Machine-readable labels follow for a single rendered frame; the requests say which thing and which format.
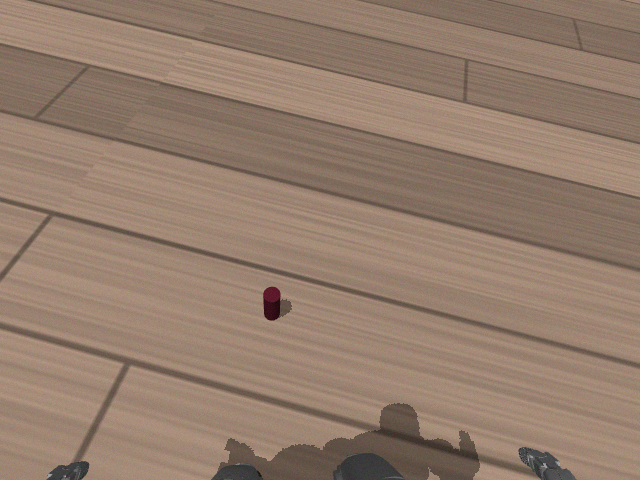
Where can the left robot hand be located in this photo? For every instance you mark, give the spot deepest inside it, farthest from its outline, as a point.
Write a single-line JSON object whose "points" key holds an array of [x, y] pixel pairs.
{"points": [[73, 471]]}

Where can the can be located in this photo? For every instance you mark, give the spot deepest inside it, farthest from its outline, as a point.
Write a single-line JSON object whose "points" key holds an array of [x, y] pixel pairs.
{"points": [[271, 298]]}

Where can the right robot hand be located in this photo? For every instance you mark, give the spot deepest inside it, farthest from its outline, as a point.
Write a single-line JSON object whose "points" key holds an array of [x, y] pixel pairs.
{"points": [[546, 466]]}

